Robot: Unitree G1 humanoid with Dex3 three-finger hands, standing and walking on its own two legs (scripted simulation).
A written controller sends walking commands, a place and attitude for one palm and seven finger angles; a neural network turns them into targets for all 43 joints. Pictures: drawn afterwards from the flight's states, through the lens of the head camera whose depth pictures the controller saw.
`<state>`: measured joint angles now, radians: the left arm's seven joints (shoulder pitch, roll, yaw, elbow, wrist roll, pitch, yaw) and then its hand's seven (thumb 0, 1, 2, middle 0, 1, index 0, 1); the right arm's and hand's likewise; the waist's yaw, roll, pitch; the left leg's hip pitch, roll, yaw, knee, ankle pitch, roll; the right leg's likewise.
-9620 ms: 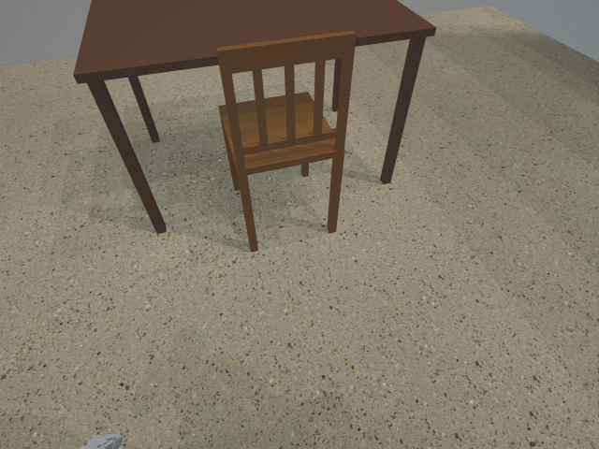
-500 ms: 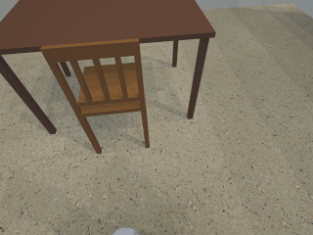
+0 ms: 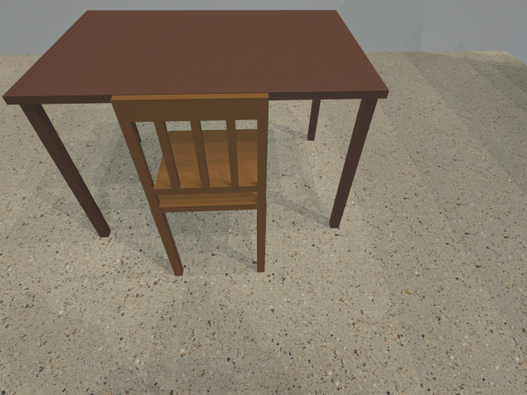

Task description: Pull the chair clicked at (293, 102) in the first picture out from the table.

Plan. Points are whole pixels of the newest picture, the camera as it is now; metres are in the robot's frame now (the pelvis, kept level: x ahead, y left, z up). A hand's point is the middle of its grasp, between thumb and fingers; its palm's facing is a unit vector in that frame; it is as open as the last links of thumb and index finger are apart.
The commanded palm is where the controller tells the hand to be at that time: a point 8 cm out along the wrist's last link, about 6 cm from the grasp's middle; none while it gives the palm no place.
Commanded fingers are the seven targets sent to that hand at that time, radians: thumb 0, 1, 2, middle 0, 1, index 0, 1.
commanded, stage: take the last steps up to it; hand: left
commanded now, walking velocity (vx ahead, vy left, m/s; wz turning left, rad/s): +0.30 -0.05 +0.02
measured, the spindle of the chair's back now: (200, 155) +0.75 +0.22 -0.12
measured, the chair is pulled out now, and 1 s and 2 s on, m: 0.00 0.00 0.00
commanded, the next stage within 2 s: come to a stop and stand still in 0.74 s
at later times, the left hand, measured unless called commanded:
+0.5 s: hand out of the picture +0.06 +0.10 -0.17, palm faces +0.14 -0.98 -0.15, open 7.4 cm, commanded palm none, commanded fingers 0.00 0.90 0.90 -0.20 -0.30 -0.20 -0.30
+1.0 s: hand (204, 285) +0.38 +0.15 -0.17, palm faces +0.05 -0.97 -0.24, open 7.3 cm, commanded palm none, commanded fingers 0.00 0.90 0.90 -0.20 -0.30 -0.20 -0.30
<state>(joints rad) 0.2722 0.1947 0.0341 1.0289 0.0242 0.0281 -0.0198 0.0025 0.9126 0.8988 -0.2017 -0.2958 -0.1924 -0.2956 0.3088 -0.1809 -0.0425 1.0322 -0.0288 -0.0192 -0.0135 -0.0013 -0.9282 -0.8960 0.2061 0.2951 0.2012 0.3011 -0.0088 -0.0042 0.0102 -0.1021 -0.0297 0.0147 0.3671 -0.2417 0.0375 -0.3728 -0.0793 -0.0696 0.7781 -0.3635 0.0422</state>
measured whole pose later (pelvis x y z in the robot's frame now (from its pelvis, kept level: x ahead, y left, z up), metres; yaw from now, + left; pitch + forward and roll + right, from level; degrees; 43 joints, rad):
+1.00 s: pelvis +0.31 -0.04 -0.02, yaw +1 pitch -1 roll +2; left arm 0.19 0.17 0.03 1.03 0.02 -0.04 0.02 0.00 0.92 0.90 -0.20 -0.30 -0.19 -0.30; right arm 0.26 -0.17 -0.04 1.09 -0.01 -0.01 -0.02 0.00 -0.93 -0.90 0.20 0.29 0.20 0.30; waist -0.01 0.01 0.04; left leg -0.16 0.02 0.09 0.55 -0.36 -0.02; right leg -0.34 -0.06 -0.08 0.60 -0.22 -0.02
